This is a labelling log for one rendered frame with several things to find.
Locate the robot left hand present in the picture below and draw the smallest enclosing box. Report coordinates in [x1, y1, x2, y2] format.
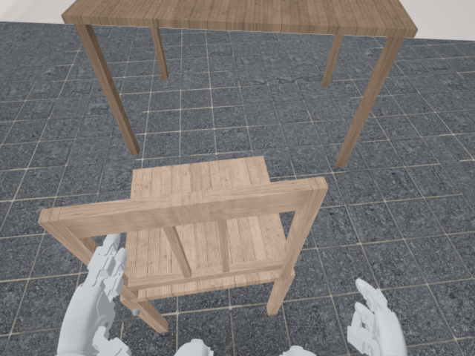
[57, 233, 131, 356]

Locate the table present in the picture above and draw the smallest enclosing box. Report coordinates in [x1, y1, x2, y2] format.
[61, 0, 418, 168]

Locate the robot right hand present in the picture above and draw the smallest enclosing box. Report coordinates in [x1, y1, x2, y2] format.
[347, 278, 407, 356]

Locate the chair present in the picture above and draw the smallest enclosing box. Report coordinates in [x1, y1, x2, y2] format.
[38, 156, 328, 334]

